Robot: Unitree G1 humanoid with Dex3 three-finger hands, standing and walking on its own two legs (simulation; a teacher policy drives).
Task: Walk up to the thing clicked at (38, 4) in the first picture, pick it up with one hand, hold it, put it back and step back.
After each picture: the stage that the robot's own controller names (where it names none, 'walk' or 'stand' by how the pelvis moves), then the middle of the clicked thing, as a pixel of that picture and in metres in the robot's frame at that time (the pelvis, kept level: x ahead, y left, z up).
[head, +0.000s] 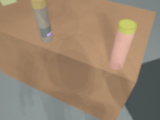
stand; (43, 21) +0.73 +0.24 -0.01
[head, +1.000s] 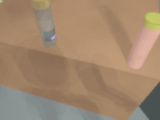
walk; (45, 23) +0.63 +0.18 +0.03
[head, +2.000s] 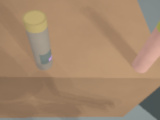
stand; (40, 44) +0.46 +0.18 +0.03
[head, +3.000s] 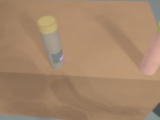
walk; (52, 45) +0.51 +0.18 +0.02
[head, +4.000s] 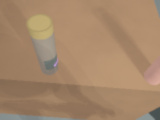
stand; (45, 49) +0.43 +0.14 +0.03
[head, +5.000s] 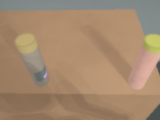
stand; (34, 63) +0.44 +0.22 +0.01
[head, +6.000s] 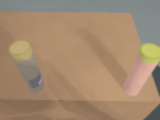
stand; (29, 69) +0.41 +0.23 -0.01
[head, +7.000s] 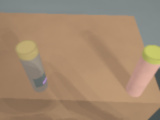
stand; (34, 69) +0.42 +0.22 -0.01
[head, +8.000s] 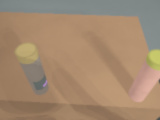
stand; (34, 72) +0.40 +0.21 -0.01
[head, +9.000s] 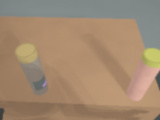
rise first; (34, 72) +0.41 +0.23 -0.01
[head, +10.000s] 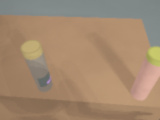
go down; (39, 68) +0.42 +0.22 +0.00
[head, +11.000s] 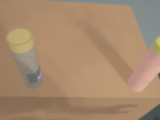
go down; (27, 62) +0.41 +0.20 +0.04
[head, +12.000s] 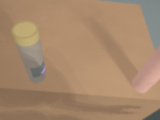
approach; (32, 56) +0.42 +0.20 +0.04
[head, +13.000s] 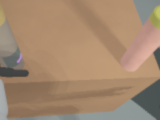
close; (2, 43) +0.43 +0.22 +0.08
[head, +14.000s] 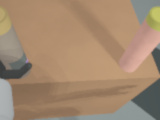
close; (9, 49) +0.41 +0.20 +0.08
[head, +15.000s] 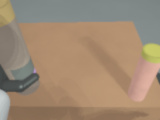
hold; (13, 54) +0.30 +0.19 +0.24
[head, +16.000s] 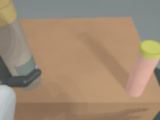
hold; (15, 51) +0.32 +0.19 +0.22
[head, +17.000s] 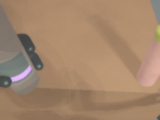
go down; (0, 44) +0.28 +0.20 +0.27
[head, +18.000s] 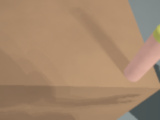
hold; out of the picture +0.26 +0.11 -0.65
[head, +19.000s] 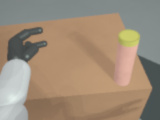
lower; out of the picture +0.31 +0.19 -0.71
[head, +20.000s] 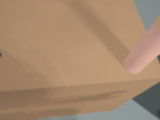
lower; out of the picture +0.26 +0.14 -0.65
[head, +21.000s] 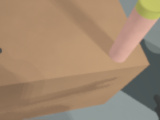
lower; out of the picture +0.30 +0.15 -0.65
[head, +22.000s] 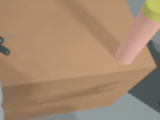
lower; out of the picture +0.29 +0.15 -0.65
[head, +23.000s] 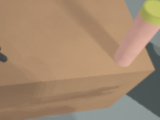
lower; out of the picture +0.29 +0.16 -0.65
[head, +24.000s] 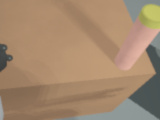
lower; out of the picture +0.29 +0.16 -0.66
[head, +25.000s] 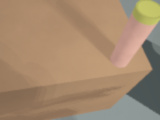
rise; out of the picture +0.28 +0.17 -0.65
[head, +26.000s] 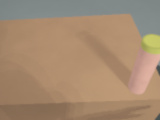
sink last; out of the picture +0.27 +0.15 -0.69
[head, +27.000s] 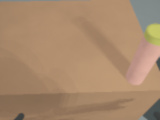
stand; out of the picture +0.28 +0.16 -0.68
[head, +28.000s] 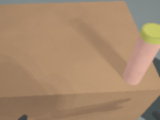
stand; out of the picture +0.27 +0.16 -0.67
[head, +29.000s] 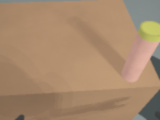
stand; out of the picture +0.28 +0.16 -0.68
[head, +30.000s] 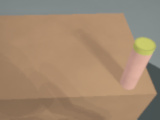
stand; out of the picture +0.30 +0.15 -0.74
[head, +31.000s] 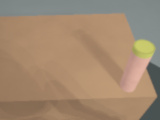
stand; out of the picture +0.29 +0.16 -0.75
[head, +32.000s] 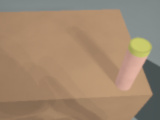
stand; out of the picture +0.28 +0.17 -0.74
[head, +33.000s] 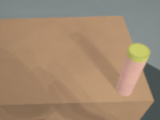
walk; out of the picture +0.28 +0.18 -0.74
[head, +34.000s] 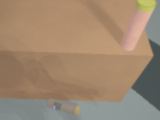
walk; (64, 106) +0.48 +0.14 -0.72
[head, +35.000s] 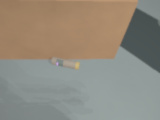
walk; (65, 63) +0.82 +0.16 -0.73
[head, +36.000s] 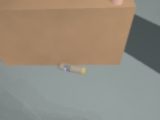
stand; (72, 68) +0.90 +0.16 -0.72
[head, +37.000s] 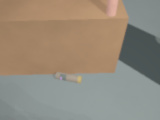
stand; (68, 77) +0.89 +0.16 -0.75
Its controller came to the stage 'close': yes
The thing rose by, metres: 0.26
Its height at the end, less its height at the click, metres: -0.74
